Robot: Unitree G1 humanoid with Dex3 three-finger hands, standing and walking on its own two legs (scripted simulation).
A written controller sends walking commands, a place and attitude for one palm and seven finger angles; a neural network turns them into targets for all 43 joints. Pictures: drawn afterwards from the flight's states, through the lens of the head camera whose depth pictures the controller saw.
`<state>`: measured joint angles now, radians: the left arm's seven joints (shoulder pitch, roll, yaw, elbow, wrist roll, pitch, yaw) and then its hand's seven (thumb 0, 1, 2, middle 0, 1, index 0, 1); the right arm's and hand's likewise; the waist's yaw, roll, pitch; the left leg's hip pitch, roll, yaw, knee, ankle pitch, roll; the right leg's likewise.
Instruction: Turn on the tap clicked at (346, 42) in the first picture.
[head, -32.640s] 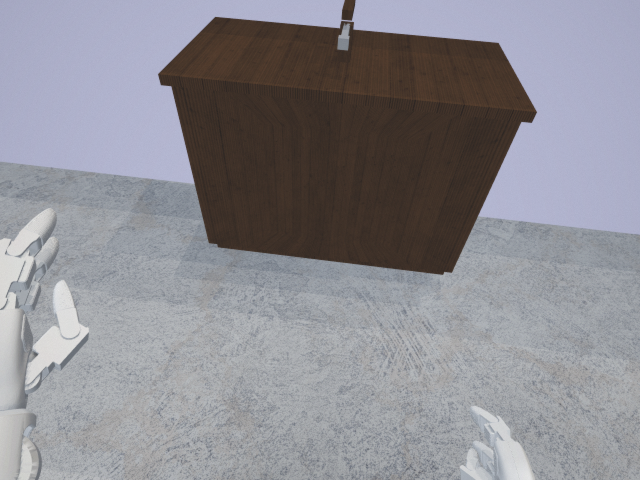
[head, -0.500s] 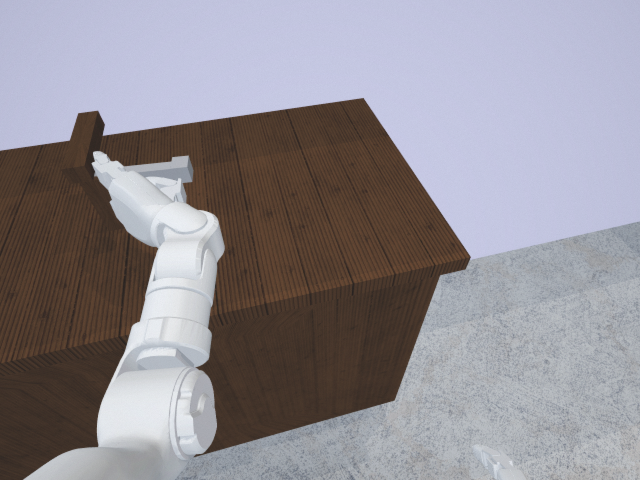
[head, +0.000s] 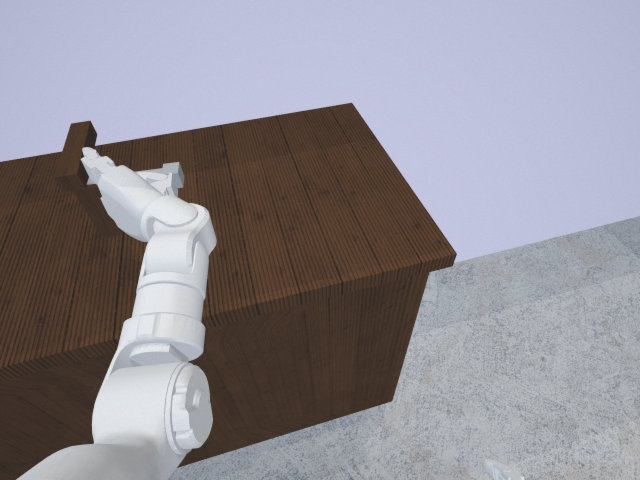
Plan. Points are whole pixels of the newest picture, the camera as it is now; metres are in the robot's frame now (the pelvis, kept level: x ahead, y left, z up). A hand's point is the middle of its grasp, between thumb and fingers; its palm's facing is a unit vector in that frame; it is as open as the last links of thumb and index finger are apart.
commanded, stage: lift the hand up off the lever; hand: left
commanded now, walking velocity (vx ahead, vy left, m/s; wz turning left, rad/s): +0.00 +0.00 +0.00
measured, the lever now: (173, 175) +0.52 +0.25 +0.12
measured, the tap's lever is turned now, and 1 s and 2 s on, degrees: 84 84 84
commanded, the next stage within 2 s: draw the hand back beside the body in 0.88 s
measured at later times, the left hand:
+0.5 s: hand (154, 176) +0.42 +0.22 +0.19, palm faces +0.80 -0.59 -0.05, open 7.8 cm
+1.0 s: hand (157, 174) +0.42 +0.22 +0.19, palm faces +0.80 -0.60 -0.05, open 7.8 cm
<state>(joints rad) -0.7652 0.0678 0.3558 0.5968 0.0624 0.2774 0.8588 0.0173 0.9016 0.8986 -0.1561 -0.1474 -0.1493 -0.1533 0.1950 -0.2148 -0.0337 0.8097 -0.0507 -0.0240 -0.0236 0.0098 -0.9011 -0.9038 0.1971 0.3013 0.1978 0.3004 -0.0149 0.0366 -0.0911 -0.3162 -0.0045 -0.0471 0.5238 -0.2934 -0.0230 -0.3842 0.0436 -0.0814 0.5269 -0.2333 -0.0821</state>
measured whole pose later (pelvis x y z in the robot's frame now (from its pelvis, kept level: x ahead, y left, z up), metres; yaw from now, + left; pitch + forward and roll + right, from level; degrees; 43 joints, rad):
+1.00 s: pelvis +0.01 +0.01 +0.01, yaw +0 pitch +2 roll +1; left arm -0.70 0.03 0.31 0.41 0.01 0.40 0.82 0.02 0.90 0.90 -0.16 -0.15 -0.15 -0.15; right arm 0.13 -0.20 -0.02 0.80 -0.03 0.01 -0.02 0.01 -0.90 -0.90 0.20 0.30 0.20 0.30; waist 0.03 0.04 -0.08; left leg -0.21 -0.01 -0.04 0.44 -0.28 -0.01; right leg -0.28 0.04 -0.07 0.46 -0.22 -0.07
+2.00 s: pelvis +0.00 +0.04 +0.02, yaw -2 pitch -6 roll +0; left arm 0.27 0.31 0.21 -0.26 -0.07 -0.13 0.10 0.02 0.89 0.90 -0.20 -0.28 -0.20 -0.28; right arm 0.17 -0.22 0.00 0.66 0.00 -0.05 -0.03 0.01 -0.90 -0.90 0.20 0.30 0.20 0.30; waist 0.06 0.05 0.05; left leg 0.01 -0.03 -0.01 0.32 -0.22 0.03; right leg -0.06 0.03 -0.04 0.30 -0.14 -0.03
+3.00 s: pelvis -0.04 +0.04 +0.00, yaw -2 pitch +0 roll +0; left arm 0.51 0.37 0.31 -0.46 -0.05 -0.16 0.13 0.02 0.89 0.90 -0.22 -0.30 -0.21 -0.30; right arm 0.19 -0.24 -0.03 0.56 0.01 -0.02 -0.06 0.01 -0.90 -0.90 0.20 0.30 0.20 0.30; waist 0.01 0.04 0.05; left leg -0.27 -0.03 -0.01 0.48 -0.22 0.02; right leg -0.32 0.02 -0.04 0.43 -0.12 -0.04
